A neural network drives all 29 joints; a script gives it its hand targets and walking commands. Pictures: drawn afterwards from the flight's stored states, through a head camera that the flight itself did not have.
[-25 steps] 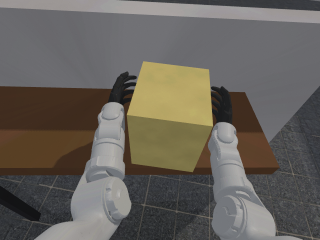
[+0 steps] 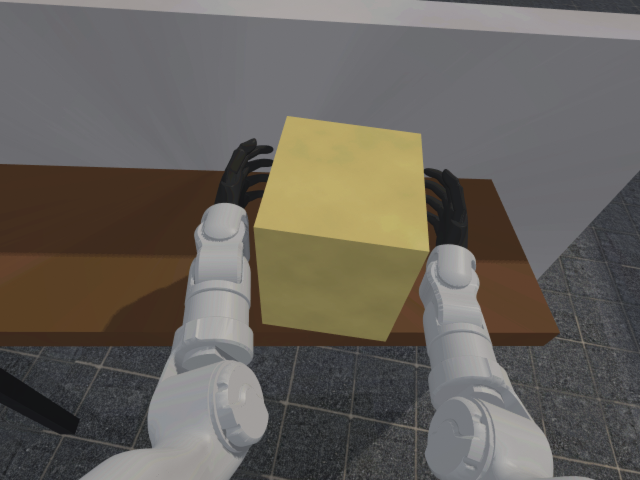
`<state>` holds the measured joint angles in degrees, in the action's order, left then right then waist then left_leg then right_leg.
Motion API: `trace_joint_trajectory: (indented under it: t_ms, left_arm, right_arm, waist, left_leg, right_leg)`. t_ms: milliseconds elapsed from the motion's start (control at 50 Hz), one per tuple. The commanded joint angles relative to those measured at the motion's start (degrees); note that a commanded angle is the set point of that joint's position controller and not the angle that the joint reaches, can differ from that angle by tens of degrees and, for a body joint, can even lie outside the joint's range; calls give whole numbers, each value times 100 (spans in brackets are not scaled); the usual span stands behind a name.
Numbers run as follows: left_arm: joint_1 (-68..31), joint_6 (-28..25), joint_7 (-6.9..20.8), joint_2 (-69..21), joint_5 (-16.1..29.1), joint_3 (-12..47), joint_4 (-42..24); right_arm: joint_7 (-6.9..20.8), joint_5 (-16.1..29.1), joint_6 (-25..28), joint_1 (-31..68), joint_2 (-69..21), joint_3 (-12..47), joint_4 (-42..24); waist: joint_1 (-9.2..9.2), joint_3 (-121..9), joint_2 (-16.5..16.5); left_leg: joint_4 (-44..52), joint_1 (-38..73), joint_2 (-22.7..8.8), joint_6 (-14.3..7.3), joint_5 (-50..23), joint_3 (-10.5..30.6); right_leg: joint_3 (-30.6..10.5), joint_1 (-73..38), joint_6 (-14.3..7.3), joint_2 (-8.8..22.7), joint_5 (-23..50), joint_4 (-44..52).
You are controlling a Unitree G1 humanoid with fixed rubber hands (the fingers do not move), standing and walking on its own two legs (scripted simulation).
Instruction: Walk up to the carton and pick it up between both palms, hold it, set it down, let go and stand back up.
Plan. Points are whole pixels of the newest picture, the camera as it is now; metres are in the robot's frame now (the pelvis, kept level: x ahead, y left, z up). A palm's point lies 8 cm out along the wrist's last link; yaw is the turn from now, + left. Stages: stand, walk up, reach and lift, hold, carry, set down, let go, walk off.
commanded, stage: set down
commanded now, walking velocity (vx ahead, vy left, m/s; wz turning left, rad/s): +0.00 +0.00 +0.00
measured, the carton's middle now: (338, 232) +0.41 -0.01 +0.05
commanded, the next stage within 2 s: none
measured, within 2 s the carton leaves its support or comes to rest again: neither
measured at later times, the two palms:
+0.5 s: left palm (234, 204) +0.45 +0.13 +0.07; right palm (441, 233) +0.40 -0.15 +0.07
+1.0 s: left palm (197, 245) +0.37 +0.17 +0.08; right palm (470, 272) +0.33 -0.17 +0.08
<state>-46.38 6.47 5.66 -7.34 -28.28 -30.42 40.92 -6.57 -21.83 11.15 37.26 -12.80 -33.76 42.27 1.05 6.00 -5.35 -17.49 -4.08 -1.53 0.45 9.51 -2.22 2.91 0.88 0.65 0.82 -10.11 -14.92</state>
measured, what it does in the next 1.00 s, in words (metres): stands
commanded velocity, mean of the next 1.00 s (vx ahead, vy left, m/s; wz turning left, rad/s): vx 0.00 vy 0.00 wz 0.00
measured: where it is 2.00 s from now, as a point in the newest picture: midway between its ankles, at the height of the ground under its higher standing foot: outside the picture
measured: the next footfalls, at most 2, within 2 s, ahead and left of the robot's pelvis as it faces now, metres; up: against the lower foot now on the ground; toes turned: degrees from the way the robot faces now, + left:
none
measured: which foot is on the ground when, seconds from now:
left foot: down 0.00-1.00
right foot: down 0.00-1.00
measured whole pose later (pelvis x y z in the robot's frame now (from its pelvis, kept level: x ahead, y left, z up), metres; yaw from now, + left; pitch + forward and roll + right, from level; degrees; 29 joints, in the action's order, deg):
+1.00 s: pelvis -0.03 +0.00 -0.01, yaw -1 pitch +3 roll -2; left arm -33.4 12.2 -0.5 10.8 3.5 -6.9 34.7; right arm -16.6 15.4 0.7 27.4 4.9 2.8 32.9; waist 2.7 -0.3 -1.4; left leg -25.6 -18.1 -3.5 0.7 10.2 -1.7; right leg 3.0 13.4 0.1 -0.9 -8.9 -19.6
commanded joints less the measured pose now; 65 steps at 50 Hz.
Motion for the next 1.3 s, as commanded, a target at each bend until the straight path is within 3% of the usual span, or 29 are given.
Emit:
trace_joint_trajectory:
  t_ms: [0, 40, 120, 220, 240, 340, 360, 380, 400, 420, 440, 480, 540, 600, 640, 700, 720, 740, 820, 860, 900, 920, 960, 1000, 1060, 1100, 1140, 1180, 1280]
  left_arm:
    - [-1738, 131, 409, -1721, 5, 1094, 564]
    - [-1779, 48, 319, -1531, 141, 1128, 536]
    - [-1803, -37, 48, -369, 272, 864, 571]
    - [-2525, -469, -655, 1012, 1315, 1642, 289]
    - [-2675, -534, -750, 1058, 1432, 1610, 381]
    - [-3250, -734, -1182, 1616, 2221, 1966, 777]
    - [-3124, -719, -1189, 1824, 2219, 1864, 1087]
    - [-3231, -757, -1240, 1712, 2377, 2080, 885]
    - [-3223, -732, -1232, 1824, 2366, 1999, 1120]
    - [-3486, -839, -1262, 1820, 2611, 2248, 758]
    - [-3090, -785, -1219, 1800, 2662, 2212, 900]
    - [-2844, -671, -1167, 1854, 2622, 2165, 964]
    - [-2603, -513, -966, 2133, 2727, 2093, 1350]
    - [-2369, -385, -880, 1980, 2904, 2290, 680]
    - [-2275, -365, -866, 2050, 2846, 2263, 374]
    - [-1985, -292, -845, 2181, 2807, 2160, -195]
    - [-1883, -211, -840, 2072, 2909, 2322, -472]
    - [-1842, -140, -814, 2130, 2809, 2176, -421]
    - [-1342, 200, -679, 2111, 3008, 2443, -1088]
    - [-1566, 290, -642, 2344, 3092, 2213, -1070]
    - [-732, 324, -603, 2344, 3124, 2239, -1655]
    - [-1329, 389, -614, 2448, 3209, 2292, -1660]
    - [-852, 514, -626, 2343, 3263, 2351, -2131]
    - [-1363, 561, -679, 2474, 3414, 2472, -1610]
    - [-1285, 820, -760, 2438, 3496, 2530, -1559]
    - [-927, 861, -748, 2427, 3609, 2540, -1827]
    - [-1271, 937, -725, 2483, 3591, 2576, -1586]
    - [-330, 1163, -637, 2492, 3344, 2314, -1852]
    - [-527, 1233, -661, 2573, 3511, 2481, -2526]
  right_arm:
    - [571, -195, -77, 2295, -1065, 1372, 236]
    - [495, -172, -64, 2121, -847, 1354, 343]
    - [216, 424, -116, 2019, -110, 1458, 364]
    - [-267, 1272, -60, 2381, 1128, 1594, 386]
    - [-328, 1282, -58, 2733, 962, 1610, 254]
    - [-555, 1880, -194, 3285, 1596, 1953, 296]
    - [-602, 2073, -198, 3212, 1750, 2186, 409]
    - [-620, 2213, -142, 3301, 1896, 2131, 589]
    - [-630, 2360, -190, 3344, 1923, 2305, 602]
    - [-658, 2528, -118, 3554, 2009, 2333, 306]
    - [-672, 2733, -81, 3321, 1968, 2656, 281]
    - [-702, 2919, -134, 3009, 1996, 2854, 459]
    - [-814, 3236, -292, 2824, 2014, 3184, 769]
    - [-870, 3420, -317, 2681, 2141, 3174, 513]
    - [-864, 3308, -279, 2567, 2269, 3116, 457]
    - [-827, 3380, -260, 2303, 2258, 3210, 5]
    - [-805, 3439, -301, 2145, 2313, 3237, -70]
    - [-816, 3510, -356, 2134, 2287, 3310, -2]
    - [-903, 3595, -524, 1637, 2387, 3386, -969]
    - [-946, 3759, -747, 1796, 2268, 3554, -1310]
    - [-1019, 3733, -737, 978, 2174, 3599, -1966]
    - [-1036, 3741, -839, 1550, 2325, 3495, -2024]
    - [-1001, 3626, -1012, 1008, 2270, 3470, -2350]
    - [-934, 3448, -1350, 1446, 2293, 3268, -2112]
    - [-895, 3436, -1688, 1290, 2277, 3179, -2093]
    - [-888, 3537, -1746, 1071, 2119, 3268, -2595]
    - [-882, 3459, -1914, 1253, 2104, 3190, -2271]
    - [-901, 3492, -1980, 271, 2146, 3276, -2079]
    - [-976, 3449, -1993, 610, 2235, 3136, -3146]
  waist:
    - [129, -1564, 635]
    - [205, -1774, 641]
    - [8, -1573, 663]
    - [197, -2675, 848]
    - [159, -2886, 655]
    - [110, -4553, 905]
    - [-52, -4809, 908]
    - [40, -5134, 1175]
    - [-74, -5128, 1122]
    - [22, -5776, 1109]
    - [-94, -5721, 1059]
    - [-13, -5850, 1005]
    - [-7, -4958, 790]
    - [244, -4583, 801]
    - [294, -4646, 974]
    - [132, -4545, 1087]
    - [246, -4358, 1252]
    - [70, -4210, 1213]
    - [306, -3993, 1011]
    - [136, -3724, 845]
    - [181, -3668, 770]
    - [179, -3753, 906]
    - [200, -3618, 930]
    - [196, -2988, 812]
    - [139, -2493, 823]
    - [81, -2634, 652]
    - [173, -2500, 693]
    - [47, -2212, 809]
    - [80, -2224, 738]
  left_leg:
    - [193, 678, 111, 93, -1294, -494]
    - [156, 597, 155, 102, -1233, -504]
    - [161, 206, 185, 31, -920, -516]
    - [-307, 98, 158, 161, -1391, -378]
    - [-360, -45, 174, 134, -1284, -390]
    - [-918, -84, 63, 279, -1987, -247]
    - [-1061, -136, 60, 312, -2450, -261]
    - [-1172, 152, 37, 460, -2920, -220]
    - [-1236, 146, 55, 450, -2970, -252]
    - [-1359, 382, 53, 505, -3159, -240]
    - [-1477, 376, 62, 512, -3569, -275]
    - [-1552, 344, 129, 541, -3924, -244]
    - [-1401, -106, 239, 411, -3208, -269]
    - [-1292, 176, 209, 441, -3174, -142]
    - [-1341, 582, 138, 500, -3485, -57]
    - [-1394, 837, 133, 523, -3814, -55]
    - [-1386, 1001, 120, 550, -3907, 8]
    - [-1330, 969, 141, 536, -3741, -26]
    - [-1220, 761, 232, 440, -2972, -21]
    - [-1038, 591, 305, 316, -2289, -108]
    - [-912, 551, 355, 260, -2169, -84]
    - [-906, 417, 358, 263, -1776, -108]
    - [-815, 702, 273, 246, -1724, -78]
    - [-579, 270, 222, 164, -540, -50]
    - [-287, -1, 186, 98, 388, -29]
    - [-283, -90, 197, 21, 370, -64]
    - [-299, -200, 214, 27, 506, -89]
    - [-265, 130, 230, 76, 127, -19]
    - [-202, -158, 240, 38, 449, -83]
  right_leg:
    - [503, -42, 228, -290, 1012, 126]
    - [503, -24, 217, -278, 1095, 103]
    - [298, -72, 261, -218, 1054, 41]
    - [198, 589, 186, -281, 1293, -163]
    - [182, 574, 220, -281, 1375, -206]
    - [38, 1037, 94, -398, 1871, -521]
    - [-5, 931, 84, -406, 2289, -624]
    - [64, 1193, 50, -481, 2299, -646]
    - [36, 1257, 55, -487, 2316, -609]
    - [94, 1296, 58, -514, 2431, -670]
    - [73, 1170, 71, -506, 2880, -737]
    - [41, 900, 97, -525, 3391, -833]
    - [-66, 677, 191, -417, 3546, -891]
    - [40, 692, 157, -487, 3558, -835]
    - [164, 1197, 150, -564, 3224, -785]
    - [187, 1365, 155, -563, 3044, -750]
    - [208, 1564, 131, -558, 2899, -693]
    - [187, 1477, 114, -557, 2556, -537]
    - [119, 997, 151, -498, 2752, -515]
    - [73, 862, 190, -407, 2286, -357]
    - [45, 435, 230, -390, 2608, -462]
    - [85, 696, 213, -395, 2039, -429]
    - [157, 791, 151, -440, 1657, -344]
    - [163, 1146, 70, -398, 450, -245]
    - [116, 1148, 8, -362, -323, -208]
    - [71, 927, 63, -311, -253, -250]
    - [32, 1054, 44, -301, -373, -276]
    - [-22, 856, 43, -306, -27, -203]
    - [24, 782, 87, -313, -327, -299]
